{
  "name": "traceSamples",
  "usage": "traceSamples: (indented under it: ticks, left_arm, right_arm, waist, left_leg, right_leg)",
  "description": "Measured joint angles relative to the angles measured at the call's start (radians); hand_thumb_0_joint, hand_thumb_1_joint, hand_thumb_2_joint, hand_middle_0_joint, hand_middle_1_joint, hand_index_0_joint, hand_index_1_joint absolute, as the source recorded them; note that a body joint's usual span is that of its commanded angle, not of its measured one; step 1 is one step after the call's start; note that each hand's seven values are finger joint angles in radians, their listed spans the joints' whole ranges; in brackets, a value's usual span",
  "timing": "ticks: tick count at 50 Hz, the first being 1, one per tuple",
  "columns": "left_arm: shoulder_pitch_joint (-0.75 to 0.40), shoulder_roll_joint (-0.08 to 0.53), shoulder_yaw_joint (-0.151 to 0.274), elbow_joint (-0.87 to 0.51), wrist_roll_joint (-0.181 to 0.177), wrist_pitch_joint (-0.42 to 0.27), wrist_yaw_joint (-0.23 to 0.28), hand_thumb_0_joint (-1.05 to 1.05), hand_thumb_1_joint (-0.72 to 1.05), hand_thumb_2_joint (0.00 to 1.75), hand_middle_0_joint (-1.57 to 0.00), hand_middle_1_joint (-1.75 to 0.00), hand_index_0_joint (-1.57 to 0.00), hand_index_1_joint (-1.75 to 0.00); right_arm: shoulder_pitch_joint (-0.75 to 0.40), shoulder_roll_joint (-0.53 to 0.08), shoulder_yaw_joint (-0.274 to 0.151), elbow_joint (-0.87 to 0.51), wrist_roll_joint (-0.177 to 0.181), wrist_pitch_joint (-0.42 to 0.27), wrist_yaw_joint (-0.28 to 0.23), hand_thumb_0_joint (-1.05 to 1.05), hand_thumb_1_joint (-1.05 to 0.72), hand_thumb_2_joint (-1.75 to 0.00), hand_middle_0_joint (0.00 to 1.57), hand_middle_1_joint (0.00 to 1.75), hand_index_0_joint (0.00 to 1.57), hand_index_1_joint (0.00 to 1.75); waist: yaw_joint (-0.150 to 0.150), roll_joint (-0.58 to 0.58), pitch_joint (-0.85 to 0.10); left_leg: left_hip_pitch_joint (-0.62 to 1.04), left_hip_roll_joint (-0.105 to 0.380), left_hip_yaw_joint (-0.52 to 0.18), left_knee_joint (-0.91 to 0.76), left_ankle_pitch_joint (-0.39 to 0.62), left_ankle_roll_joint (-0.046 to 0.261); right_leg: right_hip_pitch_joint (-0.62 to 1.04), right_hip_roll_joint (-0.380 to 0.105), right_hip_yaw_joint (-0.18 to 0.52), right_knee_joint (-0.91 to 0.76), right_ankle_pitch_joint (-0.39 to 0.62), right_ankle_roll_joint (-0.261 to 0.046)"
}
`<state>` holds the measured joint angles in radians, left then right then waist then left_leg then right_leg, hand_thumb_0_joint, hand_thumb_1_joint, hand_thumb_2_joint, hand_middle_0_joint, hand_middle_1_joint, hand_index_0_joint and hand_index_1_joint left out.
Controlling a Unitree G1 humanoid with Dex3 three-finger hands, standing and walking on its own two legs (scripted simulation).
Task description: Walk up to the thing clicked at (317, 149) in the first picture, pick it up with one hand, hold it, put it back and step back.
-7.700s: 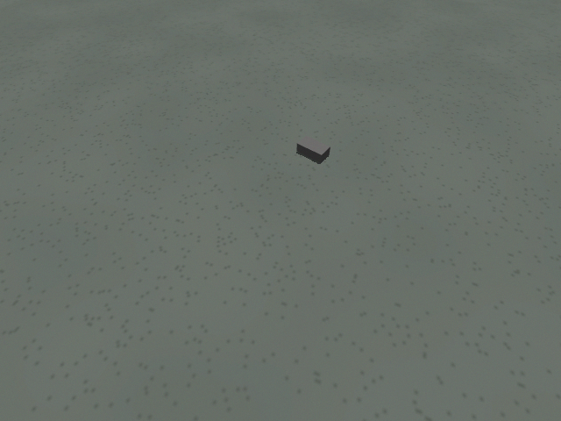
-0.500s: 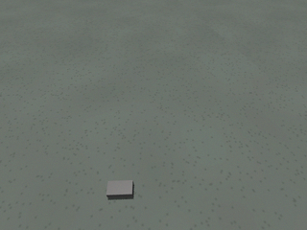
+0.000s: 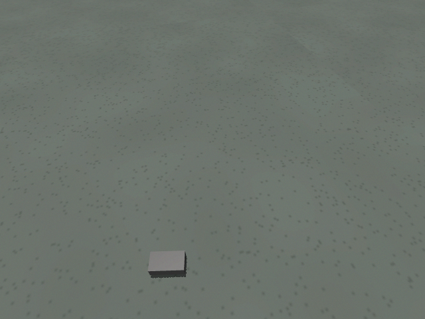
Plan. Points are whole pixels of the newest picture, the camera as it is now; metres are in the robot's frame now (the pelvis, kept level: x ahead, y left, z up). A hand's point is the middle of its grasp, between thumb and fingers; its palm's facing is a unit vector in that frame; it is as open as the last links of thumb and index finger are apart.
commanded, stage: stand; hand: left
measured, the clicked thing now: (167, 262) +0.47 +0.25 -0.76
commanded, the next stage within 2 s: walk up in 0.80 s
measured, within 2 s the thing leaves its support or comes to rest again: neither
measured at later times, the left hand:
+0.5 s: hand out of the picture +0.08 +0.25 -0.16, palm faces -0.03 -0.94 -0.35, open 7.3 cm
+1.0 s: hand out of the picture +0.07 +0.25 -0.16, palm faces -0.04 -0.94 -0.35, open 7.3 cm
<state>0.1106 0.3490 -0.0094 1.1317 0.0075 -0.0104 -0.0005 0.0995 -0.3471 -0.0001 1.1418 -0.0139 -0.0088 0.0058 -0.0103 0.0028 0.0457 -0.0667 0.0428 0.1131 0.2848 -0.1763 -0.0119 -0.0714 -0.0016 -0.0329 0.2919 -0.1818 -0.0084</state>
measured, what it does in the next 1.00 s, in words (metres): stands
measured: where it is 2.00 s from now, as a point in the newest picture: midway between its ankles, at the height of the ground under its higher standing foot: outside the picture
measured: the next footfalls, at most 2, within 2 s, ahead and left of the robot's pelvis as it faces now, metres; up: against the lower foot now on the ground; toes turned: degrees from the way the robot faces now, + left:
none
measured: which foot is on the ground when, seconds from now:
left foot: down 0.00-1.00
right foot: down 0.00-1.00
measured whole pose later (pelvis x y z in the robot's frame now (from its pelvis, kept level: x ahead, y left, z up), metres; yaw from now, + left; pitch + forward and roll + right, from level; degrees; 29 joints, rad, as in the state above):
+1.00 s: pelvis +0.00 -0.02 -0.01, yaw -1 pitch -2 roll +1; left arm 0.17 0.41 0.07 1.05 0.04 0.06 -0.05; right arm 0.18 -0.35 -0.05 1.07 -0.04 -0.04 -0.03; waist -0.01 -0.05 0.06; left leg -0.10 0.06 0.13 0.39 -0.24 -0.02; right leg -0.21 -0.03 0.01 0.60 -0.44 -0.03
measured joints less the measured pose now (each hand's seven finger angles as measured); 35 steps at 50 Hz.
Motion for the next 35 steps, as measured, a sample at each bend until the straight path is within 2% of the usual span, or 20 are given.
traceSamples:
  ticks: [35]
  left_arm:
    - [0.006, 0.001, 0.0, -0.006, 0.001, 0.001, 0.0, 0.01, 0.91, 0.9, -0.21, -0.3, -0.21, -0.3]
  right_arm:
    - [0.007, -0.001, -0.003, -0.005, 0.001, 0.001, -0.001, 0.0, -0.9, -0.89, 0.2, 0.3, 0.21, 0.3]
  waist:
    - [-0.001, -0.003, 0.0]
  left_leg:
    - [0.001, -0.004, -0.004, 0.001, -0.001, 0.005]
  right_leg:
    - [0.007, -0.004, -0.003, -0.008, 0.003, 0.005]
